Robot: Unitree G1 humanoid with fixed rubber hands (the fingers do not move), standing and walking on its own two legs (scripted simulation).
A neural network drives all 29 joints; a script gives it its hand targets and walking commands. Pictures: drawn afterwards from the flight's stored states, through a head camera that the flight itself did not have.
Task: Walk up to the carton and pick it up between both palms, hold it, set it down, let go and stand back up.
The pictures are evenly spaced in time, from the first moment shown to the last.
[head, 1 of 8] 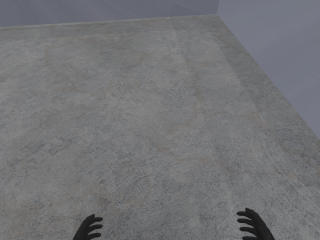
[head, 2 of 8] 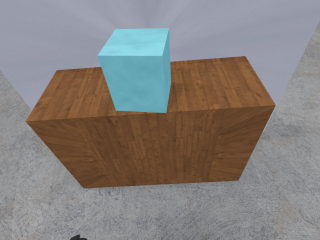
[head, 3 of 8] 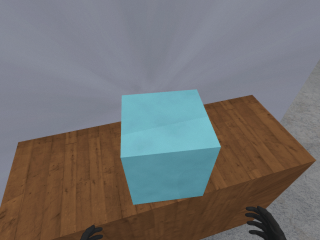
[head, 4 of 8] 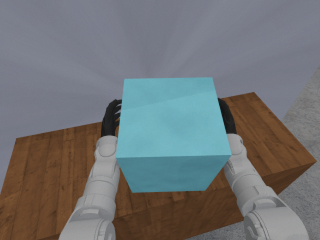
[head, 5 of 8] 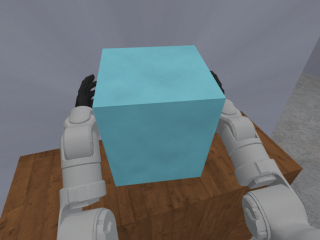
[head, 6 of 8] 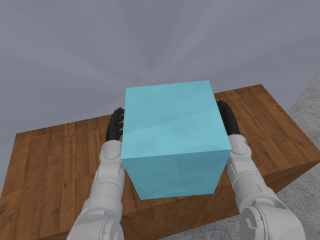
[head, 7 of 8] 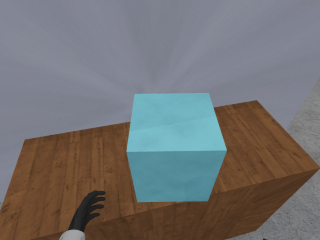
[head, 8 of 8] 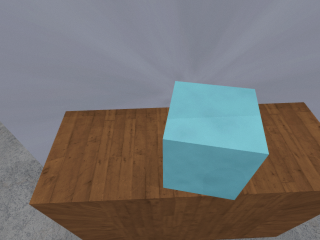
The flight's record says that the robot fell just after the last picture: no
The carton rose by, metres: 0.19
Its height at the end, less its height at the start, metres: +0.00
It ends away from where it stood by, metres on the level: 0.02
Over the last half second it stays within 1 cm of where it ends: yes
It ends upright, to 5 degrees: yes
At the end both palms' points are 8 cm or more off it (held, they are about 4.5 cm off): yes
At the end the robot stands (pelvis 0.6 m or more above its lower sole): yes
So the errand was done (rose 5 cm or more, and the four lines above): yes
